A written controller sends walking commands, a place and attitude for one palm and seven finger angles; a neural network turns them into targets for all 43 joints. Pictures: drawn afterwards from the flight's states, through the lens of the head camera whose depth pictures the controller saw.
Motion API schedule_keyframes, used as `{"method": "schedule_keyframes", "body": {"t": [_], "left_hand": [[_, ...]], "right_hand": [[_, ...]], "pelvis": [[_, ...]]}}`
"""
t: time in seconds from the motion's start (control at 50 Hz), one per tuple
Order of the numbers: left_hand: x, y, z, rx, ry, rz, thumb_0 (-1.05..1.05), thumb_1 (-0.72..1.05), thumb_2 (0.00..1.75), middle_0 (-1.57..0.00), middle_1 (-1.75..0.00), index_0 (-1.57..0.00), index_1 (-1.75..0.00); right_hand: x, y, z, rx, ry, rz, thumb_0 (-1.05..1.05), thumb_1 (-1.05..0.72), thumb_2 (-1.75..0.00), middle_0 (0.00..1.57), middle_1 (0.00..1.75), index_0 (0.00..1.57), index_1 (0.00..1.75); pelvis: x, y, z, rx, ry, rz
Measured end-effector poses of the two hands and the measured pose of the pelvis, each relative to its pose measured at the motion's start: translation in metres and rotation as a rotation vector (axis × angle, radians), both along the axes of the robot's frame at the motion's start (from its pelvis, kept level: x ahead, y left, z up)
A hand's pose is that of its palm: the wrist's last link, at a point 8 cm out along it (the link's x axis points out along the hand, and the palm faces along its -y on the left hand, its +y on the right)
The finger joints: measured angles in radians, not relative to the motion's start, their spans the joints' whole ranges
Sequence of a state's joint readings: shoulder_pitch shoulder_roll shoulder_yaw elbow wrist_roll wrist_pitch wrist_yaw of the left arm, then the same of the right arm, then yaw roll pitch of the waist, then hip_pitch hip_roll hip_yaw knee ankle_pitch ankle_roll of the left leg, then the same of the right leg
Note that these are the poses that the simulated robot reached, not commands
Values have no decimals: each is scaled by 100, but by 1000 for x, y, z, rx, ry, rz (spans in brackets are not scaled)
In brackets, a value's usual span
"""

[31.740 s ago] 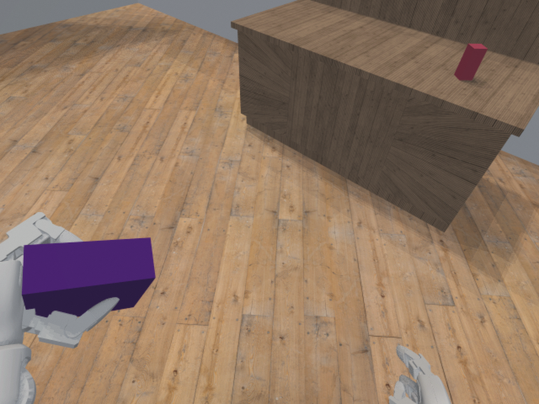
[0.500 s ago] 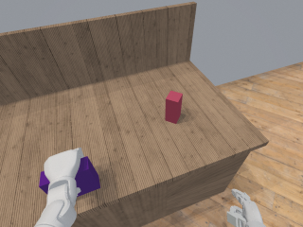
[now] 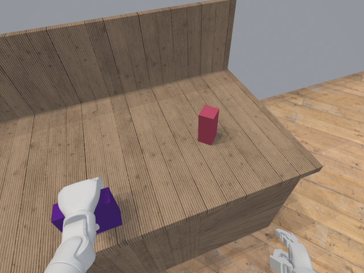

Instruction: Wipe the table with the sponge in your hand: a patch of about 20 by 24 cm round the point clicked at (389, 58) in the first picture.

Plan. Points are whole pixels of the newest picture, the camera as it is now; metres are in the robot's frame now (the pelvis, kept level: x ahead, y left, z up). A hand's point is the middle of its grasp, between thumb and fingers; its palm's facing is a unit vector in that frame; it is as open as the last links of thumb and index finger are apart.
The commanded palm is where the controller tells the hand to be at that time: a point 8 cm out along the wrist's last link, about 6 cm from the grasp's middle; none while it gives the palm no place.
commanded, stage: lower the sponge onto the table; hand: left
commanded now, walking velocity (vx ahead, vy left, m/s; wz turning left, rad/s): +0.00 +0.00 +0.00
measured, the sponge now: (92, 218) +0.25 +0.27 -0.07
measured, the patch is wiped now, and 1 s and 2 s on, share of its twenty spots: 0.00 0.20 0.30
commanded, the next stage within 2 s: wipe forward along the first lane in 0.26 s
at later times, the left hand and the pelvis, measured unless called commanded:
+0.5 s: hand (90, 206) +0.26 +0.27 -0.04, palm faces -0.10 -0.05 -0.99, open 9.2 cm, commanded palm +0.25 +0.27 +0.01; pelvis +0.00 +0.00 +0.00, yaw +0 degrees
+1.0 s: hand (89, 184) +0.32 +0.30 -0.04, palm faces -0.13 +0.01 -0.99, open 9.3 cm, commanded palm +0.31 +0.29 -0.01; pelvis -0.02 -0.01 -0.02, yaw +0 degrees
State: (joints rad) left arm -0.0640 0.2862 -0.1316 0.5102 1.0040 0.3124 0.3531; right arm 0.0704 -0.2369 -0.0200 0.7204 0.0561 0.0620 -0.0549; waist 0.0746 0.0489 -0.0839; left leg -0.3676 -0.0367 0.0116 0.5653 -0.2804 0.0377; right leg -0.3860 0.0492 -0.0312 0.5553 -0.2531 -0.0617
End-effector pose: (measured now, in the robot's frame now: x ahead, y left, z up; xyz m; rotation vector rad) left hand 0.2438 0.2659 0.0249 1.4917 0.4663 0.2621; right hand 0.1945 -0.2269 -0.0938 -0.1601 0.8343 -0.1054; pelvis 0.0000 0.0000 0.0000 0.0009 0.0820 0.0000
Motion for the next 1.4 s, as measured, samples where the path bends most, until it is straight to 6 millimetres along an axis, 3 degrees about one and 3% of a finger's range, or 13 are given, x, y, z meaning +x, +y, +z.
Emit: {"method": "schedule_keyframes", "body": {"t": [0.2, 0.42, 0.58, 1.08, 1.4], "left_hand": [[0, -3, -5, 4, -17, 2, 0, -44, 106, -81, -140, -82, -140], [0, -4, -6, 14, -18, 10, 0, -43, 106, -81, -141, -81, -141], [17, 4, -5, 39, -7, 10, 0, -44, 107, -81, -140, -82, -141], [77, 28, -8, 90, 21, -1, 2, -51, 115, -83, -137, -83, -142], [101, 41, -8, 98, 11, 1, 2, -51, 116, -83, -137, -83, -143]], "right_hand": [[-13, -12, -7, -10, 36, -33, 1, -91, -90, 20, 30, 20, 30], [-11, -14, -5, -9, 21, -34, 1, -91, -90, 20, 30, 20, 30], [-15, -12, -11, -20, 42, -23, 1, -91, -90, 20, 30, 20, 30], [-102, -42, -49, -58, 261, -111, 1, -91, -90, 20, 30, 20, 30], [-119, -37, -55, -62, 302, -113, 0, -91, -90, 20, 30, 20, 30]], "pelvis": [[2, -1, -2, 1, 17, -8], [-1, -3, -3, 1, 23, -4], [-7, -6, -6, 2, 45, 9], [-18, -9, -22, -10, 160, 9], [-22, -3, -28, -23, 205, 10]]}}
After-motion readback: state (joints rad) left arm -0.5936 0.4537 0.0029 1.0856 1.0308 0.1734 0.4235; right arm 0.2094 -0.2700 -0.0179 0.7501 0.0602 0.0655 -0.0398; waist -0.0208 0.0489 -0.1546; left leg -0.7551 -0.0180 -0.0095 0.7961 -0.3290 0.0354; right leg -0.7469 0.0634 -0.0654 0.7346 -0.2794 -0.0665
